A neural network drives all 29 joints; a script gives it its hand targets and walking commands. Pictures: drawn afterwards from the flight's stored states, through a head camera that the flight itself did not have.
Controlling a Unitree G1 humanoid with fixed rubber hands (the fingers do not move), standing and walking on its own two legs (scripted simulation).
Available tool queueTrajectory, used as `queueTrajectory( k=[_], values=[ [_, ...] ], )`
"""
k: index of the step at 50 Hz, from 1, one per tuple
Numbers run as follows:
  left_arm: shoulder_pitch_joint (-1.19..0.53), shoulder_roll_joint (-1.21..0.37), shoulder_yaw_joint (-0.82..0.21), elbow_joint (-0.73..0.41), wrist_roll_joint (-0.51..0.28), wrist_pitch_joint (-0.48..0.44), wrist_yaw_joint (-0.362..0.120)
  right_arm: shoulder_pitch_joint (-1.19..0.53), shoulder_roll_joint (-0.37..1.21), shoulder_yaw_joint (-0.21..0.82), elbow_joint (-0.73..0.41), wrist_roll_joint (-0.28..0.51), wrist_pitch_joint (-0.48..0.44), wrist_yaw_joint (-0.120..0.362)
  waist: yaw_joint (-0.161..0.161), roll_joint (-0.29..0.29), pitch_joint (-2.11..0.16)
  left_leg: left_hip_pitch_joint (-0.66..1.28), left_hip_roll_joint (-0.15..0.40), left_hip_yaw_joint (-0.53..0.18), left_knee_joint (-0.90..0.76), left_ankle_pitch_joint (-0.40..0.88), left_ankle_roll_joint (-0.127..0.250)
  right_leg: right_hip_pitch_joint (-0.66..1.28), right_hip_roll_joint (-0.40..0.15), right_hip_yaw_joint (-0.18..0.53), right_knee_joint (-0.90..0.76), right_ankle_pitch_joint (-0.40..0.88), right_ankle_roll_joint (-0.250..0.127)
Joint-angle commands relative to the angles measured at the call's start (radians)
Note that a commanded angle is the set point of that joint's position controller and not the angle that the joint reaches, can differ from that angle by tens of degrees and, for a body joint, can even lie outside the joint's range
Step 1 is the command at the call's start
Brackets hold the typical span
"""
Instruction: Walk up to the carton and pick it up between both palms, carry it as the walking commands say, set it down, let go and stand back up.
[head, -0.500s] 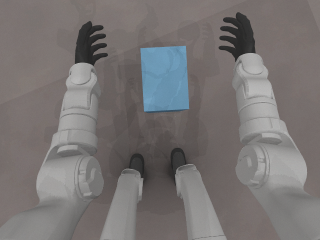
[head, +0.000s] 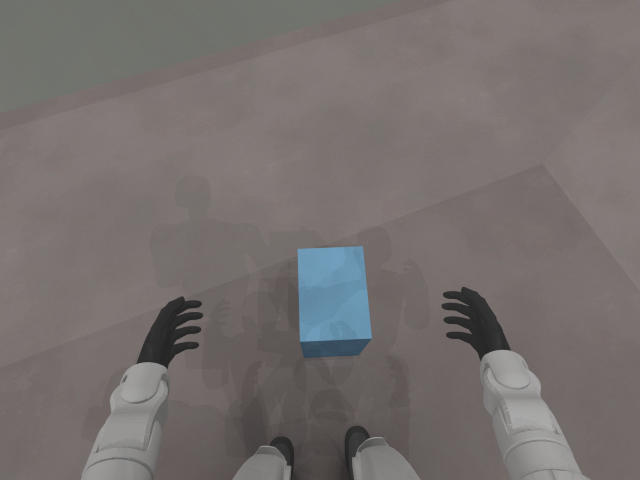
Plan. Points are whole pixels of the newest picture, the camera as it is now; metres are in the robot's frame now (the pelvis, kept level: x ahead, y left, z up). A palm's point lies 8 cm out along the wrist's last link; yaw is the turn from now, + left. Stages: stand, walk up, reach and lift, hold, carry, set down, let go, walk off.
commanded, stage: let go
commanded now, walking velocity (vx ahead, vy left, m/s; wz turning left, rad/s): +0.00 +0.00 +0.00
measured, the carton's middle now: (330, 306) +0.46 -0.03 -0.60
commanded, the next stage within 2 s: stand in 0.68 s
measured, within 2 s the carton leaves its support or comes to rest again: neither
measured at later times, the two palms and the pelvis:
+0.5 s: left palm (108, 427) +0.19 +0.24 -0.04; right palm (527, 420) +0.19 -0.22 -0.04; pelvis +0.03 +0.01 +0.02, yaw +0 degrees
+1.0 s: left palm (87, 463) +0.16 +0.28 -0.09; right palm (535, 433) +0.18 -0.25 -0.08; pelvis +0.08 +0.01 +0.01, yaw +2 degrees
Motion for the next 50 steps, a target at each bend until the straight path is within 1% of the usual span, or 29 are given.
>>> queueTrajectory(
  k=[1,5,8,10,14,19,23,29,34,35,36,37,38,41,43,45,50],
  values=[
    [0.058,0.082,-0.01,-0.108,-0.02,-0.033,-0.007,0.065,-0.076,0.019,-0.119,0.027,-0.029,-0.001,-0.002,-0.025,-0.379,0.253,0.019,0.06,-0.107,0.161,-0.023,0.443,-0.025,-0.041,-0.075,0.194,0.02],
    [0.169,0.109,-0.027,-0.151,-0.037,-0.041,-0.016,0.174,-0.103,0.045,-0.167,0.052,-0.03,0.001,-0.002,-0.022,-0.275,0.356,0.029,0.067,-0.174,0.138,-0.018,0.537,-0.029,-0.038,-0.154,0.156,0.022],
    [0.273,0.123,-0.041,-0.179,-0.043,-0.043,-0.025,0.285,-0.11,0.06,-0.192,0.063,-0.024,0.008,-0.003,-0.019,-0.205,0.432,0.03,0.069,-0.215,0.155,-0.013,0.618,-0.031,-0.035,-0.204,0.173,0.021],
    [0.307,0.132,-0.049,-0.185,-0.047,-0.039,-0.027,0.329,-0.112,0.065,-0.201,0.073,-0.016,0.014,-0.001,-0.016,-0.142,0.463,0.03,0.069,-0.233,0.16,-0.011,0.645,-0.032,-0.035,-0.225,0.178,0.021],
    [0.327,0.133,-0.056,-0.188,-0.053,-0.013,-0.034,0.356,-0.116,0.078,-0.211,0.08,0.007,0.026,0.001,-0.008,-0.006,0.49,0.033,0.069,-0.264,0.126,-0.012,0.682,-0.028,-0.036,-0.247,0.134,0.017],
    [0.334,0.141,-0.05,-0.202,-0.048,0.028,-0.043,0.353,-0.132,0.078,-0.227,0.06,0.046,0.035,0.01,0.017,0.061,0.52,0.035,0.064,-0.282,0.132,-0.017,0.735,-0.017,-0.047,-0.24,0.129,0.017],
    [0.336,0.148,-0.047,-0.204,-0.044,0.052,-0.044,0.362,-0.14,0.076,-0.231,0.048,0.076,0.031,0.013,0.013,0.081,0.539,0.034,0.062,-0.281,0.156,-0.017,0.756,-0.009,-0.059,-0.232,0.152,0.018],
    [0.345,0.151,-0.049,-0.216,-0.043,0.075,-0.038,0.379,-0.142,0.077,-0.232,0.046,0.105,0.019,0.007,0.003,0.074,0.566,0.03,0.057,-0.261,0.222,-0.016,0.757,0.002,-0.064,-0.225,0.204,0.018],
    [0.361,0.149,-0.057,-0.23,-0.039,0.096,-0.015,0.402,-0.14,0.08,-0.224,0.057,0.108,0.003,-0.005,0.003,0.046,0.565,0.022,0.05,-0.226,0.276,-0.024,0.75,0.003,-0.06,-0.205,0.232,0.017],
    [0.453,0.226,-0.039,-0.05,0.011,-0.001,0.032,0.475,-0.202,0.072,-0.082,0.018,0.01,-0.036,-0.002,-0.001,0.033,0.47,0.109,-0.024,-0.256,-0.083,-0.021,0.63,-0.124,0.008,-0.239,-0.081,0.035],
    [0.465,0.239,-0.039,-0.051,0.022,-0.04,0.054,0.478,-0.208,0.074,-0.083,0.002,-0.031,-0.058,0.006,-0.016,0.095,0.444,0.112,-0.057,-0.267,-0.156,-0.016,0.573,-0.137,0.055,-0.263,-0.173,0.032],
    [0.434,0.222,-0.049,-0.031,0.019,-0.069,0.061,0.453,-0.186,0.082,-0.068,0.003,-0.061,-0.064,0.004,-0.018,0.105,0.421,0.116,-0.08,-0.258,-0.132,-0.009,0.529,-0.141,0.076,-0.256,-0.175,0.028],
    [0.42,0.209,-0.058,-0.017,0.013,-0.09,0.062,0.442,-0.175,0.086,-0.056,0.009,-0.084,-0.063,0.002,-0.01,0.077,0.432,0.123,-0.096,-0.245,-0.082,0.002,0.526,-0.143,0.084,-0.244,-0.132,0.023],
    [0.415,0.207,-0.066,0.032,-0.005,-0.126,0.054,0.442,-0.18,0.092,-0.016,0.028,-0.119,-0.052,0.001,0.003,-0.069,0.49,0.133,-0.116,-0.187,0.179,0.015,0.593,-0.139,0.078,-0.177,0.115,0.01],
    [0.433,0.219,-0.068,0.062,-0.01,-0.132,0.053,0.468,-0.192,0.094,0.01,0.035,-0.122,-0.055,0.0,0.004,-0.103,0.504,0.132,-0.118,-0.16,0.287,0.019,0.607,-0.139,0.074,-0.148,0.223,0.005],
    [0.457,0.225,-0.074,0.086,-0.016,-0.126,0.055,0.497,-0.2,0.098,0.03,0.038,-0.115,-0.059,0.001,0.006,-0.095,0.5,0.125,-0.116,-0.143,0.337,0.024,0.598,-0.135,0.069,-0.133,0.261,0.004],
    [0.509,0.234,-0.087,0.13,-0.022,-0.107,0.063,0.554,-0.212,0.105,0.068,0.043,-0.094,-0.068,0.0,0.001,-0.066,0.491,0.117,-0.11,-0.114,0.414,0.034,0.577,-0.125,0.051,-0.104,0.303,0.001]
  ],
)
